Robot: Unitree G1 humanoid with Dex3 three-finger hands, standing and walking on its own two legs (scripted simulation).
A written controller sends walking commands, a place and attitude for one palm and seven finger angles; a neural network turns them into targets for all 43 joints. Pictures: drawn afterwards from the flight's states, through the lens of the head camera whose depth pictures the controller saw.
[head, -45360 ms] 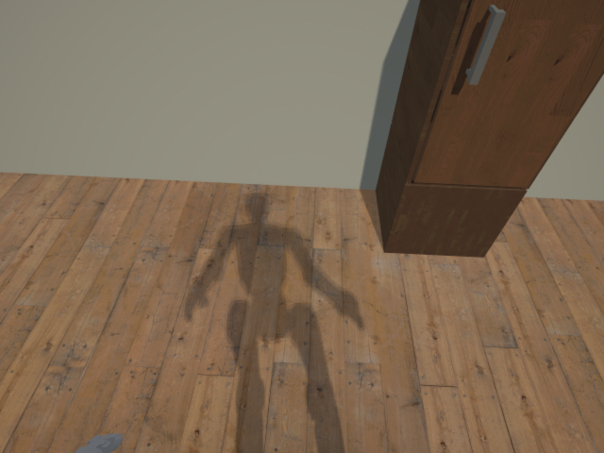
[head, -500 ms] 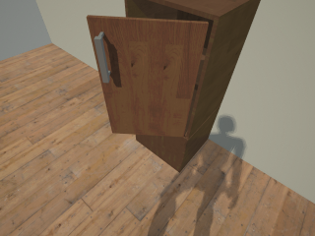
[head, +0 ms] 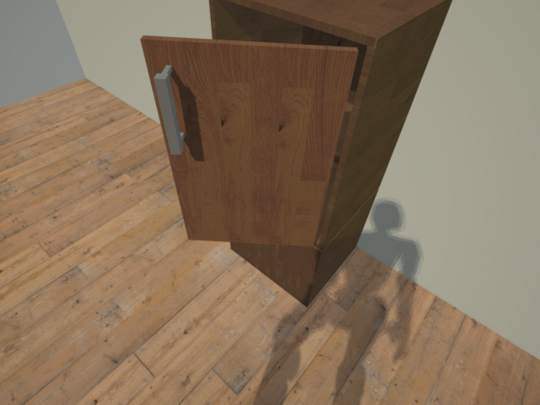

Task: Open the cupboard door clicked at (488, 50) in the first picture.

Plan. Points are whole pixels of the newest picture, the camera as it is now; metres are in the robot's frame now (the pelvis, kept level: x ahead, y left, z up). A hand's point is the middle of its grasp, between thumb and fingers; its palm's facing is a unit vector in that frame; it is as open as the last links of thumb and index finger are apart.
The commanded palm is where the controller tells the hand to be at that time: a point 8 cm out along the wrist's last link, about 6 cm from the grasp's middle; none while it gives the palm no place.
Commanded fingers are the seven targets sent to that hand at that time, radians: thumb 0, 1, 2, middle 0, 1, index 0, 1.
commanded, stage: shuffle to correct the standing spot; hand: left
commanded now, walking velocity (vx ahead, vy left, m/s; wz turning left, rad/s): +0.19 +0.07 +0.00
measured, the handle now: (172, 111) +0.61 +0.24 +0.12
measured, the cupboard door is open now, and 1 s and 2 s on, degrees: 38 38 38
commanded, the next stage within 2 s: come to a stop and stand still in 0.10 s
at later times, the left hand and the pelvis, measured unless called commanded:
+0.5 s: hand out of the picture +0.15 +0.18 -0.17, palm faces +0.00 -0.97 -0.24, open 7.3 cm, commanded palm none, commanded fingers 0.00 0.90 0.90 -0.20 -0.30 -0.20 -0.30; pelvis +0.09 +0.00 +0.00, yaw -1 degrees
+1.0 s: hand out of the picture +0.07 +0.23 -0.18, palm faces +0.04 -0.98 -0.22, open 7.4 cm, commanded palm none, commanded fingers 0.00 0.90 0.90 -0.20 -0.30 -0.20 -0.30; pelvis +0.06 +0.05 +0.00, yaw -2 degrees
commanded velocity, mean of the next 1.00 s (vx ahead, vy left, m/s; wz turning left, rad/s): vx -0.04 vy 0.01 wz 0.00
